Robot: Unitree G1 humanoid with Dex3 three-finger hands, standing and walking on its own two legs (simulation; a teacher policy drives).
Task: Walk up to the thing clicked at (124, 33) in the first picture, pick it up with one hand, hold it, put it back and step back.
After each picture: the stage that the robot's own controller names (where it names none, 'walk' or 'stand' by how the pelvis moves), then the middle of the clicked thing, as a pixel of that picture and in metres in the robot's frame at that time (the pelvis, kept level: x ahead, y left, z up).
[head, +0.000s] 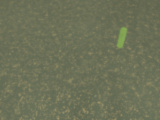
stand; (121, 38) +1.40 -0.46 -0.66
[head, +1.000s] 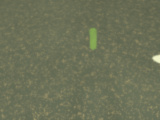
walk; (93, 39) +1.34 -0.02 -0.63
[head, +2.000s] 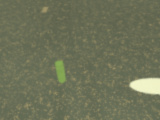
walk; (60, 72) +0.87 +0.24 -0.64
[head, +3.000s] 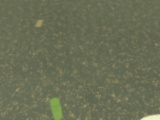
walk; (56, 109) +0.53 +0.20 -0.63
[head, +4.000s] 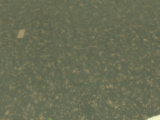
stand; out of the picture +0.37 +0.24 -0.64
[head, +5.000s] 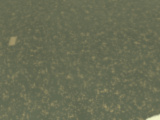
stand; out of the picture +0.34 +0.25 -0.66
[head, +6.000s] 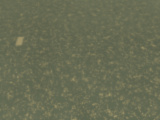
stand; out of the picture +0.34 +0.23 -0.66
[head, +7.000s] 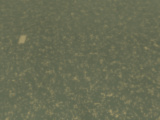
stand; out of the picture +0.34 +0.22 -0.66
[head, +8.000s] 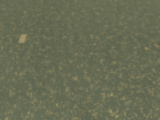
go down; out of the picture +0.34 +0.22 -0.66
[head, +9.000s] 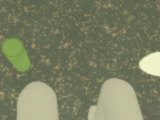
go down; (18, 57) +0.44 +0.23 -0.26
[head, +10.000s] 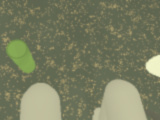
approach; (23, 59) +0.44 +0.23 -0.26
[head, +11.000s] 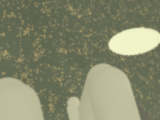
close in; out of the picture +0.43 +0.28 -0.16
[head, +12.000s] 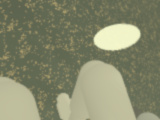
close; out of the picture +0.42 +0.28 -0.16
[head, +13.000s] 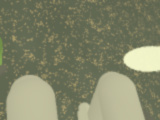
lift; out of the picture +0.36 +0.28 -0.08
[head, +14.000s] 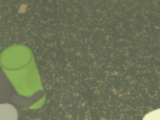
lift; (27, 83) +0.32 +0.17 +0.07
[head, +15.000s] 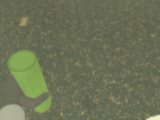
hold; (34, 86) +0.32 +0.16 +0.05
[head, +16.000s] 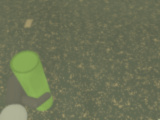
hold; (36, 85) +0.32 +0.16 +0.05
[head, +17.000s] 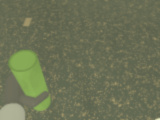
hold; (34, 85) +0.33 +0.17 +0.04
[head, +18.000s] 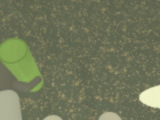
crouch; (26, 70) +0.38 +0.18 -0.01
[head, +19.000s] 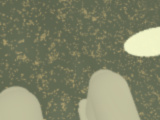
lower; out of the picture +0.48 +0.27 -0.07
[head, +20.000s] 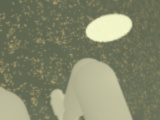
lower; out of the picture +0.45 +0.29 -0.17
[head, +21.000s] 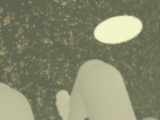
lower; out of the picture +0.44 +0.30 -0.16
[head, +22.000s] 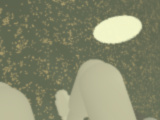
lower; out of the picture +0.44 +0.30 -0.16
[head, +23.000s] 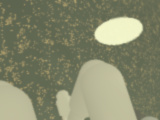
lower; out of the picture +0.43 +0.29 -0.16
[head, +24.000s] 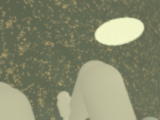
open; out of the picture +0.44 +0.29 -0.16
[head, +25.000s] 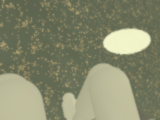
stand; out of the picture +0.43 +0.28 -0.18
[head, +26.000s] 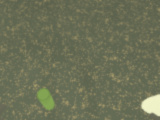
stand; (46, 100) +0.42 +0.21 -0.50
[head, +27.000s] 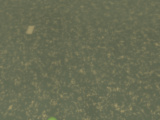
stand; out of the picture +0.39 +0.20 -0.60
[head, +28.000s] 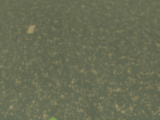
stand; out of the picture +0.38 +0.20 -0.60
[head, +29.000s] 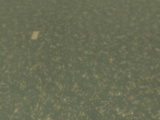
stand; out of the picture +0.39 +0.20 -0.65
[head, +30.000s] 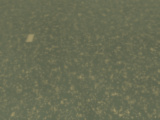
stand; out of the picture +0.39 +0.21 -0.66
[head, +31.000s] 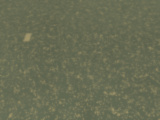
stand; out of the picture +0.37 +0.22 -0.66
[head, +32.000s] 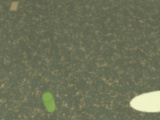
walk; (49, 102) +0.46 +0.20 -0.64
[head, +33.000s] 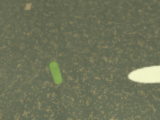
walk; (56, 73) +0.78 +0.28 -0.63
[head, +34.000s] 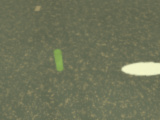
stand; (58, 60) +1.06 +0.22 -0.64
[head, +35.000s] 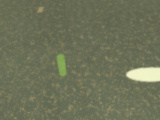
stand; (61, 65) +0.99 +0.21 -0.66
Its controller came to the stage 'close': yes
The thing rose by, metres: 0.69
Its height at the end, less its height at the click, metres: +0.00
